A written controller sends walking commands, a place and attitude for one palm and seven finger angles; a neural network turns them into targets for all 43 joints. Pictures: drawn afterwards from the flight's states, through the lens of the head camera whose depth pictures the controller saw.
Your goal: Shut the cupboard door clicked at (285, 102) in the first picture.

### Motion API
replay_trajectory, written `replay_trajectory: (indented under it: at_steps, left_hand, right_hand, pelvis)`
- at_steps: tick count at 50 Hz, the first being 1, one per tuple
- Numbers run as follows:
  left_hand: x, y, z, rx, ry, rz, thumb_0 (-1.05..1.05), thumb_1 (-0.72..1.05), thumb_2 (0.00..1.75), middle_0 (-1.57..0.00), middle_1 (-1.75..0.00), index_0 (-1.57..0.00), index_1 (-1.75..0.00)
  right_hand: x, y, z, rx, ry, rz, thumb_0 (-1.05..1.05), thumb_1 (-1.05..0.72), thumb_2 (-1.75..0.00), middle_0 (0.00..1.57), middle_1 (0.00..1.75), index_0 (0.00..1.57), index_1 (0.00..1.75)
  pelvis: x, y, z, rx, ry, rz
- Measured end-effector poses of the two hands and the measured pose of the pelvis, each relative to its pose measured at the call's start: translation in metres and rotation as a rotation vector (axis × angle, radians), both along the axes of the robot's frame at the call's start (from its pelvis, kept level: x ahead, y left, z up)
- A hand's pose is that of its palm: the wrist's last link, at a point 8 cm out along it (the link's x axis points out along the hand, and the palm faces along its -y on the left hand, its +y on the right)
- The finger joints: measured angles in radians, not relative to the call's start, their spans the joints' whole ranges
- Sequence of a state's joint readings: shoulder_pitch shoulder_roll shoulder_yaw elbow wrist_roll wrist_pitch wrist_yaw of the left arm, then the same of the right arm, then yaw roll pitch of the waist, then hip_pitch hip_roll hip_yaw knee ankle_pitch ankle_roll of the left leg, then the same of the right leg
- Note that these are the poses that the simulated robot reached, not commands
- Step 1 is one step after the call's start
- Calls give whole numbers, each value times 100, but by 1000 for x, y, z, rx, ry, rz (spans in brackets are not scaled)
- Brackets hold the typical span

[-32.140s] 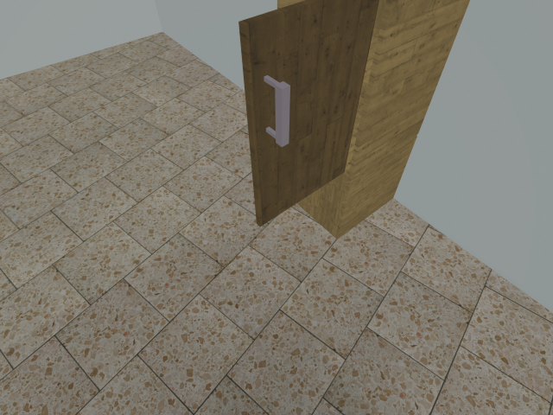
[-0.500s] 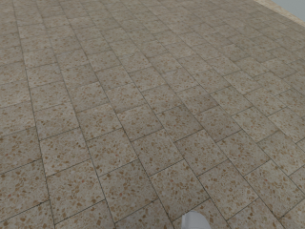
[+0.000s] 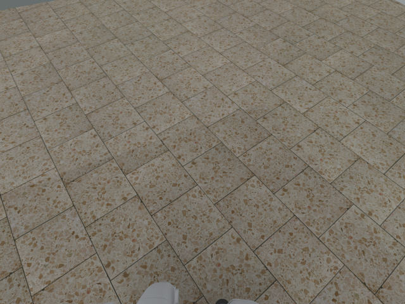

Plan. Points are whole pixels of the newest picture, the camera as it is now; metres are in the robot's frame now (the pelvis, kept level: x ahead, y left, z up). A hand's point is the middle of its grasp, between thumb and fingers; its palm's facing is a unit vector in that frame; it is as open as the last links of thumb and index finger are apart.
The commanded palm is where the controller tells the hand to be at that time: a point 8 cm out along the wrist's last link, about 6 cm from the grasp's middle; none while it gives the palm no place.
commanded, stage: turn to face it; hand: left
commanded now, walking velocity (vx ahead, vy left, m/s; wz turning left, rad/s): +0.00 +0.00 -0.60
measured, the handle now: out of the picture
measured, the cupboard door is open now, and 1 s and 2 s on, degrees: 59 59 59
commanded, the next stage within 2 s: none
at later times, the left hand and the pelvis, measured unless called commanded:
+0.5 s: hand (94, 274) +0.19 +0.26 -0.17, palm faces -0.19 -0.96 -0.21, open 7.4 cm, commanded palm none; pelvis +0.07 +0.07 +0.01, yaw -17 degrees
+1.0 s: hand (152, 228) +0.30 +0.14 -0.15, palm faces -0.57 -0.78 -0.25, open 7.4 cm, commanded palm none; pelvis +0.10 +0.03 +0.00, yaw -35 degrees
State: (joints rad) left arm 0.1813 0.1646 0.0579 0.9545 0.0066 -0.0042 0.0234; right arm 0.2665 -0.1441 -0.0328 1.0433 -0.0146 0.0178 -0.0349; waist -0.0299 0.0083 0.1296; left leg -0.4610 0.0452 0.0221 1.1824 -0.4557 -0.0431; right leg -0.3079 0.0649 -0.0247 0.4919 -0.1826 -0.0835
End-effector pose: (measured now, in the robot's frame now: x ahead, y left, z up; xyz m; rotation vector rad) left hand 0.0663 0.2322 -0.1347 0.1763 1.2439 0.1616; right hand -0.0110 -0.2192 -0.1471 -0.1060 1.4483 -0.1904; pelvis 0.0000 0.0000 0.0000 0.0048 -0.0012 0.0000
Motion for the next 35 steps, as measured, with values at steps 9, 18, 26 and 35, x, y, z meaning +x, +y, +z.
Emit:
replay_trajectory:
  at_steps: [9,18,26,35]
  left_hand:
    - [13,29,10,23,67,-28,1,92,90,-20,-30,-20,-30]
    - [64,72,-11,-6,56,-88,1,91,90,-20,-30,-20,-30]
    - [137,79,0,-13,13,-246,1,91,90,-19,-30,-20,-29]
    - [221,20,9,7,-58,-477,1,91,90,-19,-30,-20,-29]
  right_hand:
    - [136,-4,19,-41,-300,36,0,-91,-90,20,30,20,30]
    - [183,17,41,-145,-438,17,0,-90,-90,20,30,20,30]
    - [125,24,52,-187,-316,-99,0,-90,-90,21,30,20,30]
    - [21,13,23,-166,-133,-343,0,-90,-90,21,30,20,30]
  pelvis:
    - [30,18,5,7,36,-87]
    - [59,59,-5,-10,41,-194]
    - [73,68,8,-58,23,-310]
    - [83,51,-1,-42,19,-448]
